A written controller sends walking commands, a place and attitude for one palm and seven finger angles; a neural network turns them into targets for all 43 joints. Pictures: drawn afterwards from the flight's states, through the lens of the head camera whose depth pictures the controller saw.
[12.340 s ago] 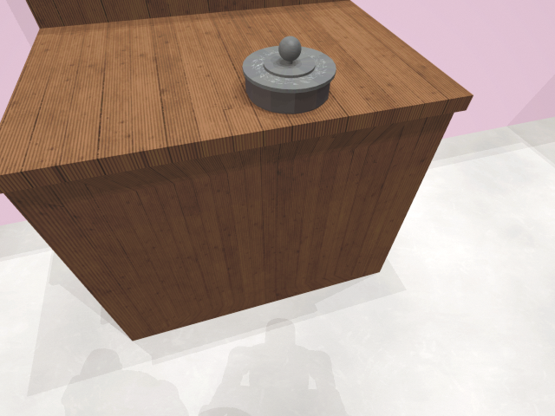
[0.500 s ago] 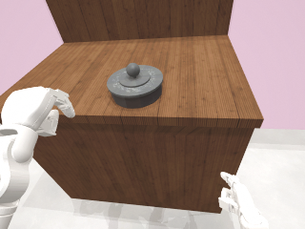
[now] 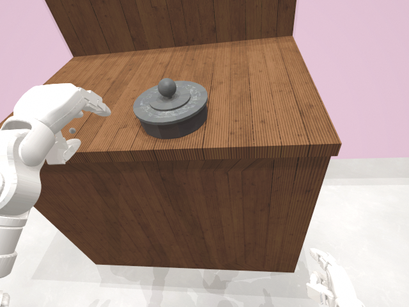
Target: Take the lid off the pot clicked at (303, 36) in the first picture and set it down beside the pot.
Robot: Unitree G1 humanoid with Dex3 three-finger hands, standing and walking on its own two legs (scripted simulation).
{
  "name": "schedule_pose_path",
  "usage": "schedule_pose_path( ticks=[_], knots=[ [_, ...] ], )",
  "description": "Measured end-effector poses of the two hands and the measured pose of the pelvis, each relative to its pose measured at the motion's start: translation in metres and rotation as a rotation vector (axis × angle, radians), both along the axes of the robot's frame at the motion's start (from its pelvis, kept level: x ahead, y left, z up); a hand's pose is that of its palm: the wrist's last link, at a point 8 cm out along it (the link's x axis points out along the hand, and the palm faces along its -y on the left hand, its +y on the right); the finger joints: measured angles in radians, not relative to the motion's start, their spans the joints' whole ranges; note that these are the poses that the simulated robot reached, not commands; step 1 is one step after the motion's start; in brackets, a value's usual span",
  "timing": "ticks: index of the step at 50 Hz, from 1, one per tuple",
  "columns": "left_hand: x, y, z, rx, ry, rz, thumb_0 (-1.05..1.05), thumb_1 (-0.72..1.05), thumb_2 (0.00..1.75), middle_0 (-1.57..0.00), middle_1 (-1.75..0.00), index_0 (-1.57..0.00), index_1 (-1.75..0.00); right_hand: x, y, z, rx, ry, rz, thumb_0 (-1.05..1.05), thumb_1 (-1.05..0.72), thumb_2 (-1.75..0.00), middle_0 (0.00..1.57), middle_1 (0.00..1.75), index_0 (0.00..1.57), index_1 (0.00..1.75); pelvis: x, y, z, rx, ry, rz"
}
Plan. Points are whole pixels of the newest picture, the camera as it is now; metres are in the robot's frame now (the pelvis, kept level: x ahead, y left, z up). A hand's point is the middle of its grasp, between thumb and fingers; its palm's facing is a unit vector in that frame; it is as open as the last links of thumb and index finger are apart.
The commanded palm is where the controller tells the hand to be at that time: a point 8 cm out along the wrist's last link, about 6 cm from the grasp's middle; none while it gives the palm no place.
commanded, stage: reach forward and open the fingers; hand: left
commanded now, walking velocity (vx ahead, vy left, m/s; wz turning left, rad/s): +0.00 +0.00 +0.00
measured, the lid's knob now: (167, 87) +0.58 +0.17 +0.17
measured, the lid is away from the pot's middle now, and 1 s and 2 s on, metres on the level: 0.00 0.00 0.00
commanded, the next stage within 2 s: move the open hand above the knob in 0.52 s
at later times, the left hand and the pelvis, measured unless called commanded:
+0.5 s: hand (71, 120) +0.33 +0.26 +0.25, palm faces +0.06 +0.01 -1.00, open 9.9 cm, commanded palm +0.28 +0.26 +0.32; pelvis +0.01 +0.02 +0.00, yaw +0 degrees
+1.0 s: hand (103, 106) +0.39 +0.23 +0.24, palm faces +0.02 -0.03 -1.00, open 9.9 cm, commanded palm +0.35 +0.23 +0.32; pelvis +0.02 +0.02 +0.00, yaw +1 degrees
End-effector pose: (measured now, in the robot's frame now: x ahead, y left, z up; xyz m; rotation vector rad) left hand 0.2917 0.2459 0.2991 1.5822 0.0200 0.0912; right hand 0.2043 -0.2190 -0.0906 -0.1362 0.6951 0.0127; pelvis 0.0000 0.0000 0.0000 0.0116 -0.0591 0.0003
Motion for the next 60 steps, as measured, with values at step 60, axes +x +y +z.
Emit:
schedule_pose_path(
  ticks=[60],
  knots=[
    [0.106,-0.024,0.018,-0.05,0.018,0.012,0.0,-0.4,1.74,-0.9,-0.08,-0.91,-0.08,0.024,0.02,-0.01,0.025,0.106,0.013,0.01,-0.91,-0.9,0.2,0.3,0.2,0.3,0.032,0.014,-0.001,0.002,0.082,0.012]
  ],
)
